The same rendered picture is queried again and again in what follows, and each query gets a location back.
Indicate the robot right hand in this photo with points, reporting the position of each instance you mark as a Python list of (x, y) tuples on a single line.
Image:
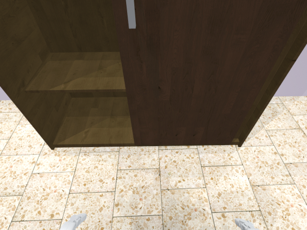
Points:
[(245, 225)]

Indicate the handle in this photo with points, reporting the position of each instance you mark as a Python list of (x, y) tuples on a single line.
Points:
[(131, 14)]

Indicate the robot left hand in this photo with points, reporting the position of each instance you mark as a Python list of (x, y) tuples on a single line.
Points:
[(74, 222)]

